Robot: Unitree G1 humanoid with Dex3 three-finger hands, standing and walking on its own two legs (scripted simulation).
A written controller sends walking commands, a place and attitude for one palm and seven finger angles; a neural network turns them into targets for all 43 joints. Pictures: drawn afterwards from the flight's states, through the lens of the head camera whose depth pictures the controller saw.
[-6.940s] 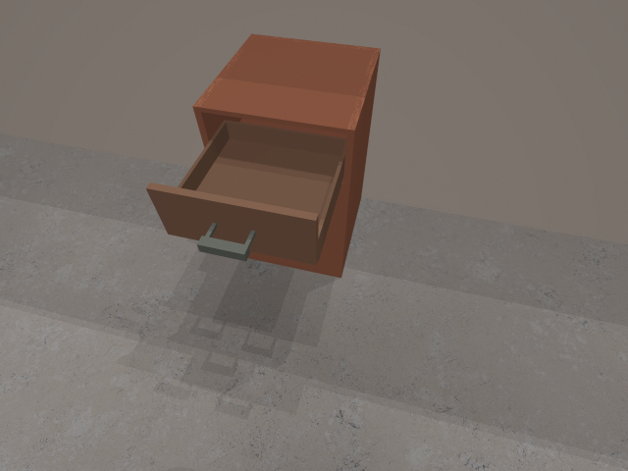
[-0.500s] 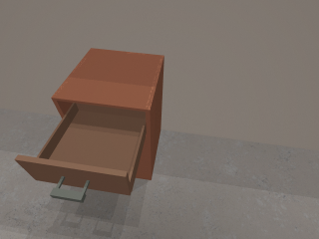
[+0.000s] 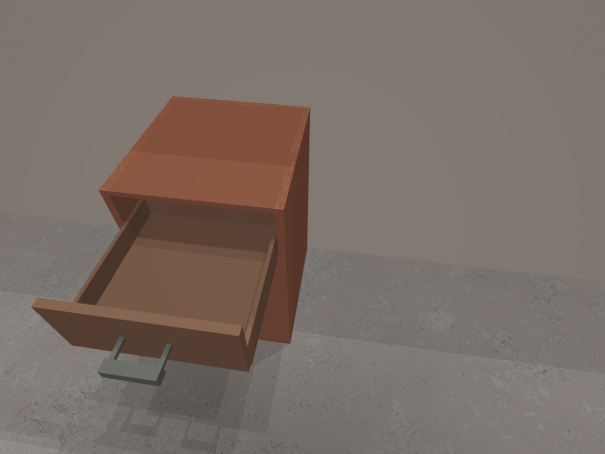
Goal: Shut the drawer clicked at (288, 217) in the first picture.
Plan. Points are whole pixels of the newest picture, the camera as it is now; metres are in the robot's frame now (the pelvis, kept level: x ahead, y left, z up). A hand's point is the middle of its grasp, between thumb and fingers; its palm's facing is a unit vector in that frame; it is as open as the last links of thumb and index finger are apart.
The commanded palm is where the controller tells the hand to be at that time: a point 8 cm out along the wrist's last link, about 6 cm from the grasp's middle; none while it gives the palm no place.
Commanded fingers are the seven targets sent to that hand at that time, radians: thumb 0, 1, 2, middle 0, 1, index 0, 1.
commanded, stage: shuffle to correct the standing spot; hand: left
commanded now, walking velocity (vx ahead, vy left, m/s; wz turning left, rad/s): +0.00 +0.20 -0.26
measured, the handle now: (138, 359) +0.30 +0.34 -0.20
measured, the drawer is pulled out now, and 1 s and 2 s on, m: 0.30 0.30 0.30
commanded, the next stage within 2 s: come to a stop and stand still in 0.88 s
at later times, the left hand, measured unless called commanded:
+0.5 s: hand out of the picture +0.00 +0.27 -0.19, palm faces -0.01 -0.96 -0.27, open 7.4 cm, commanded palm none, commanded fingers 0.00 0.90 0.90 -0.20 -0.30 -0.20 -0.30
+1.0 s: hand out of the picture -0.02 +0.32 -0.17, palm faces +0.03 -0.96 -0.27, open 7.4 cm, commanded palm none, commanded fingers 0.00 0.90 0.90 -0.20 -0.30 -0.20 -0.30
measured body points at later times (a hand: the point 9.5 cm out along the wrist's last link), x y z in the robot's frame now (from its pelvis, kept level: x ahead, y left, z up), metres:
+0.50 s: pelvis -0.02 +0.07 -0.01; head +0.01 +0.08 +0.44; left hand +0.00 +0.32 -0.17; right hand +0.00 -0.17 -0.16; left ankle -0.02 +0.11 -0.74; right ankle -0.06 -0.06 -0.69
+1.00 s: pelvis -0.04 +0.13 +0.00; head -0.03 +0.11 +0.45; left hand -0.02 +0.37 -0.14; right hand +0.00 -0.12 -0.15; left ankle -0.02 +0.30 -0.67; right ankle -0.06 +0.00 -0.74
